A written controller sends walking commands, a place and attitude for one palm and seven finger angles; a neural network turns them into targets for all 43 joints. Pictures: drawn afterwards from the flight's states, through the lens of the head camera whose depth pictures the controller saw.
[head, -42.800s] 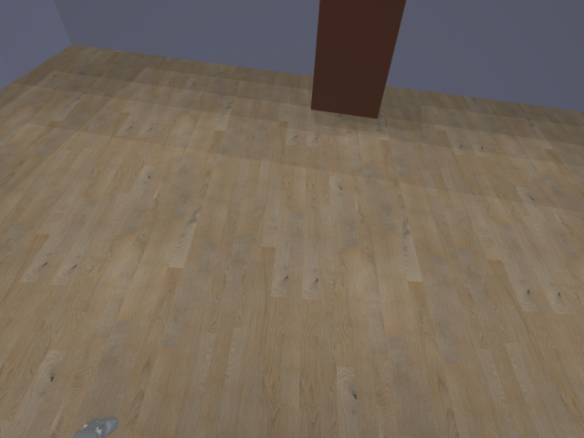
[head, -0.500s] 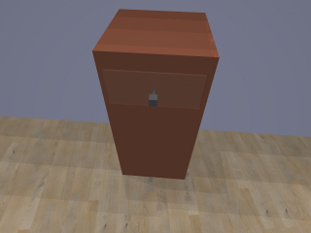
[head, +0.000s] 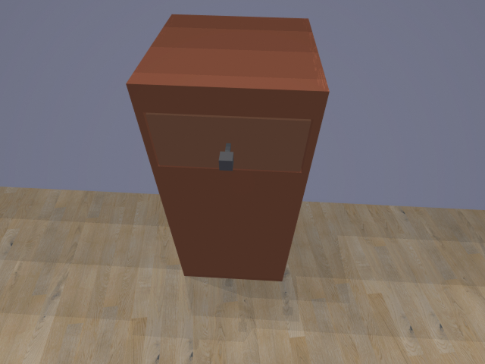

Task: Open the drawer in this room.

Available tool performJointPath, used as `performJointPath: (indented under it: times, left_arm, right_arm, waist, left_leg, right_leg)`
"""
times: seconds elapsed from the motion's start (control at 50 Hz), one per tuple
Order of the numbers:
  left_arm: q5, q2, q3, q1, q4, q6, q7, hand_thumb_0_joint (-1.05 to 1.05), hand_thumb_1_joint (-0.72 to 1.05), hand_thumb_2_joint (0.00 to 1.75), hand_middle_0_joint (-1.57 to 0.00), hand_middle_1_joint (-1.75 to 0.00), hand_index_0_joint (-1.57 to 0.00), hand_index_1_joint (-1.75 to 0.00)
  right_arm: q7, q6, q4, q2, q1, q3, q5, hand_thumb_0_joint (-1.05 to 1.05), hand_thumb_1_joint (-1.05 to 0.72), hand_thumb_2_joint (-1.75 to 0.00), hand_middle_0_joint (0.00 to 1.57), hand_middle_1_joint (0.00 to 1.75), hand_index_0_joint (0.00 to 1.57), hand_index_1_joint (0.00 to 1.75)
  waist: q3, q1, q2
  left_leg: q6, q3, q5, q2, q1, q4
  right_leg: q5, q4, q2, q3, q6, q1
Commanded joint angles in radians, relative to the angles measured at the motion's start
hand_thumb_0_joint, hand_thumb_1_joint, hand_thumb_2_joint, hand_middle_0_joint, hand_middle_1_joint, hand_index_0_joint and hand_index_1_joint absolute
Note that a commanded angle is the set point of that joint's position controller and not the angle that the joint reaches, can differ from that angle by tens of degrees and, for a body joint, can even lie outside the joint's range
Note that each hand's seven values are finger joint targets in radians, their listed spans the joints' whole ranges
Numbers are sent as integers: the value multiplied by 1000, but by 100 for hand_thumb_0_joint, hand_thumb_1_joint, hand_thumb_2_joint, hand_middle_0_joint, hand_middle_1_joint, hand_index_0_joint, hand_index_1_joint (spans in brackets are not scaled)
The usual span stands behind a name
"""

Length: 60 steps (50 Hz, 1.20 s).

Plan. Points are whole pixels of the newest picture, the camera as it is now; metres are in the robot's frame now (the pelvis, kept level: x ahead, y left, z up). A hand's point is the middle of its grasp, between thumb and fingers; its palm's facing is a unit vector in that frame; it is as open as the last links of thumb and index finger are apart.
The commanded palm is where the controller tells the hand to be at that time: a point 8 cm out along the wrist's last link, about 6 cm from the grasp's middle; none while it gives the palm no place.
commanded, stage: shuffle to correct the standing spot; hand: left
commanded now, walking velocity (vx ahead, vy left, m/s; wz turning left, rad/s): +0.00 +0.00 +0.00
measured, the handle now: (227, 155) +0.58 +0.06 +0.00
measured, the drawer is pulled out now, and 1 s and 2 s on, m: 0.00 0.00 0.00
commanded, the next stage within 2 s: come to a stop and stand still in 0.86 s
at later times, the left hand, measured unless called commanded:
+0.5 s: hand out of the picture +0.01 +0.12 -0.18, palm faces +0.04 -0.98 -0.20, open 7.3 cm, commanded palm none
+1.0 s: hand out of the picture +0.14 +0.10 -0.18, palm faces +0.03 -0.98 -0.18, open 7.3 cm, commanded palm none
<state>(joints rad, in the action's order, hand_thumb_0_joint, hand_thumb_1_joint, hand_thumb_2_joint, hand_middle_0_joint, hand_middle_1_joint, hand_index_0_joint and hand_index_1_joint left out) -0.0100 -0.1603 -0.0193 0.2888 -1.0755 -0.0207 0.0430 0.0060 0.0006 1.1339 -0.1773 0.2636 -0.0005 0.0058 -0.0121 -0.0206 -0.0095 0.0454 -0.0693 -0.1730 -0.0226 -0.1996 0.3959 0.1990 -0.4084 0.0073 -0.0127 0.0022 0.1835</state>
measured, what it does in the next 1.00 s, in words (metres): walks ahead: left foot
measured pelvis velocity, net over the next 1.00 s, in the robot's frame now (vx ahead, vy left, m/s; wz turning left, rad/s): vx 0.10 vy -0.09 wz -0.02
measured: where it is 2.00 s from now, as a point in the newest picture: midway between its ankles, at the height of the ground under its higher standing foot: outside the picture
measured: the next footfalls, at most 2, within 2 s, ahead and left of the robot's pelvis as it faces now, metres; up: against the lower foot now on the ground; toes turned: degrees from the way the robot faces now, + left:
left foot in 0.74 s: +0.14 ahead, +0.03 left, +0.00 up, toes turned +8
right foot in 1.14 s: +0.16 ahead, -0.30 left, +0.00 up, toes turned -5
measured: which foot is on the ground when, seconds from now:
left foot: down 0.00-0.44, up 0.46-0.72, down 0.74-1.00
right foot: down 0.00-0.76, up 0.78-1.00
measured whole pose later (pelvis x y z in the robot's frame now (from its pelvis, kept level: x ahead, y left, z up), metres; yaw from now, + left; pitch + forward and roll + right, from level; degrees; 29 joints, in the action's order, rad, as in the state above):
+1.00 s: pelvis +0.10 -0.09 +0.00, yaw -1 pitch +0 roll -2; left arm -0.03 -0.20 0.08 0.24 -0.97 0.06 0.01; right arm 0.05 -0.01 1.06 -0.15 0.22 0.03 0.03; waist -0.05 -0.01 0.02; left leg 0.00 -0.13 -0.25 0.11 -0.24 0.49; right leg 0.36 -1.04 0.05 0.02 0.05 0.47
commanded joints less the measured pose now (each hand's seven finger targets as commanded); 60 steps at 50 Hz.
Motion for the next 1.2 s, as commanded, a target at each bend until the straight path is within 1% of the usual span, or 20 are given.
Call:
performJointPath:
  times: [0.0, 0.22, 0.32, 0.38, 0.42, 0.46, 0.52, 0.64, 0.68, 0.7, 0.72, 0.74, 0.76, 0.8, 0.86, 1.04, 1.08, 1.12, 1.16, 1.18]
  left_arm:
    - [-4, -126, 30, 63, 31, -11, 6, 0, 90, 90, -20, -30, -20, -30]
    - [-18, -66, 41, 104, 34, 27, -19, 0, 90, 90, -20, -30, -20, -30]
    - [-23, -49, 57, 130, 51, 37, -35, 0, 90, 90, -20, -30, -20, -30]
    - [-21, -65, 64, 181, 44, 29, -35, 0, 90, 90, -20, -30, -20, -30]
    - [-19, -109, 76, 236, 23, 22, -23, 0, 90, 90, -20, -30, -20, -30]
    - [-19, -91, 75, 241, 19, 19, -14, 0, 90, 90, -20, -30, -20, -30]
    - [-19, -81, 75, 206, 33, 20, -10, 0, 90, 90, -20, -30, -20, -30]
    - [-30, -86, 78, 154, 57, 34, -10, 0, 90, 90, -20, -30, -20, -30]
    - [-22, -81, 77, 121, 66, 39, -15, 0, 90, 90, -20, -30, -20, -30]
    - [-14, -75, 79, 118, 69, 41, -18, 0, 90, 90, -20, -30, -20, -30]
    - [-5, -40, 78, 160, 74, 39, -25, 0, 90, 90, -20, -30, -20, -30]
    - [-3, -22, 72, 167, 90, 39, -22, 0, 90, 90, -20, -30, -20, -30]
    - [-20, -76, 86, 164, 94, 53, -16, 0, 90, 90, -20, -30, -20, -30]
    - [-36, -63, 95, 113, 96, 63, -23, 0, 90, 90, -20, -30, -20, -30]
    - [-26, -32, 97, 113, 102, 76, -38, 0, 90, 90, -20, -30, -20, -30]
    - [-10, -36, 87, 13, 148, 54, -41, 0, 90, 90, -20, -30, -20, -30]
    - [-12, -83, 91, 105, 110, 27, -31, 0, 90, 90, -20, -30, -20, -30]
    - [-20, -234, 102, 78, 127, 5, -13, 0, 90, 90, -20, -30, -20, -30]
    - [-21, -233, 92, 12, 148, 16, -15, 0, 90, 90, -20, -30, -20, -30]
    - [-20, -226, 102, -3, 145, 9, -8, 0, 90, 90, -20, -30, -20, -30]
  right_arm:
    - [11, -19, -33, -120, 30, 23, 1, 0, -90, -90, 20, 30, 20, 30]
    - [30, -3, -31, -149, 63, 55, 14, 0, -90, -90, 20, 30, 20, 30]
    - [42, -6, -44, -161, 79, 74, 16, 0, -90, -90, 20, 30, 20, 30]
    - [44, -9, -55, -124, 69, 68, 13, 0, -90, -90, 20, 30, 20, 30]
    - [46, -15, -69, -56, 50, 48, 11, 0, -90, -90, 20, 30, 20, 30]
    - [48, -10, -86, -55, 7, 51, 13, 0, -90, -90, 20, 30, 20, 30]
    - [49, -10, -76, -43, -5, 52, 8, 0, -90, -90, 20, 30, 20, 30]
    - [56, -8, -96, -34, -21, 51, 6, 0, -90, -90, 20, 30, 20, 30]
    - [62, -15, -69, -38, 71, 50, 7, 0, -90, -90, 20, 30, 20, 30]
    - [71, -18, -40, -63, 146, 56, 11, 0, -90, -90, 20, 30, 20, 30]
    - [81, -25, -30, -139, 205, 69, 21, 0, -90, -90, 20, 30, 20, 30]
    - [85, -18, -34, -198, 220, 80, 18, 0, -90, -90, 20, 30, 20, 30]
    - [78, -9, -54, -191, 179, 73, 16, 0, -90, -90, 20, 30, 20, 30]
    - [80, -20, -79, -143, 75, 58, 19, 0, -90, -90, 20, 30, 20, 30]
    - [72, -29, -98, -134, 13, 56, 20, 0, -90, -90, 20, 30, 20, 30]
    - [33, 3, -117, -177, 10, 95, 30, 0, -90, -90, 20, 30, 20, 30]
    - [20, 9, -119, -144, 10, 89, 22, 0, -90, -90, 20, 30, 20, 30]
    - [13, 26, -158, -24, 41, 68, 8, 0, -90, -90, 20, 30, 20, 30]
    - [2, 37, -155, -23, 24, 69, 9, 0, -90, -90, 20, 30, 20, 30]
    - [6, 50, -149, -35, 15, 70, 9, 0, -90, -90, 20, 30, 20, 30]
  waist:
    - [-60, 13, 8]
    - [-114, 8, -73]
    - [-107, 12, -91]
    - [-72, 29, 44]
    - [-31, 46, 255]
    - [-46, 52, 207]
    - [-35, 35, 70]
    - [-31, 17, 94]
    - [13, -26, 83]
    - [49, -56, 50]
    - [102, -67, -124]
    - [76, -60, -292]
    - [43, -46, -146]
    - [-75, -3, -101]
    - [-56, 30, -96]
    - [-2, 4, -248]
    - [58, 49, -93]
    - [64, 42, 329]
    - [-1, 30, 145]
    - [7, 34, 311]
  left_leg:
    - [-19, 136, -55, 129, -22, -104]
    - [32, 259, -373, 252, -56, -210]
    - [70, 272, -309, 303, -51, -166]
    - [23, 151, -201, 206, -136, -14]
    - [-27, -39, -190, 67, -244, 251]
    - [-32, 1, -364, 66, -330, 503]
    - [-47, -13, -339, 85, -368, 610]
    - [-47, -48, -265, 92, -239, 392]
    - [-42, -61, -74, 77, -71, 158]
    - [-32, -37, 119, 106, 87, 37]
    - [39, 192, 423, 305, 271, 5]
    - [188, 442, 761, 555, 283, -23]
    - [228, 390, 591, 572, 129, -44]
    - [181, 327, 523, 498, -11, -80]
    - [119, 150, 488, 396, -34, -81]
    - [54, 32, 258, 283, -41, 18]
    - [-19, 0, 29, 190, -104, 157]
    - [-71, 4, -423, 72, -227, 403]
    - [-55, 53, -371, 80, -208, 492]
    - [-64, 52, -351, 62, -249, 560]
  right_leg:
    - [1, 93, 104, 102, -30, 35]
    - [110, -69, 24, -5, -13, 118]
    - [109, -117, 25, -21, -14, 140]
    - [39, 10, 64, 73, -45, 12]
    - [-110, 120, 196, 251, -113, -116]
    - [-359, 122, 246, 274, -205, -131]
    - [-568, 72, 223, 187, -251, -183]
    - [-623, 38, 180, 138, -233, -119]
    - [-626, -68, 121, 90, -175, -86]
    - [-557, -179, 90, 69, -123, -22]
    - [-265, -350, 15, 20, -51, 157]
    - [363, -600, -35, -3, -1, 329]
    - [405, -721, -1, 96, -13, 283]
    - [300, -804, 21, 99, 8, 338]
    - [173, -783, 36, 70, 36, 322]
    - [142, -260, 28, -92, 49, 116]
    - [-51, -24, 28, -85, 46, -62]
    - [-240, 104, 358, 251, -52, -22]
    - [-57, 123, 357, 203, -101, 101]
    - [-103, 142, 340, 274, -93, 78]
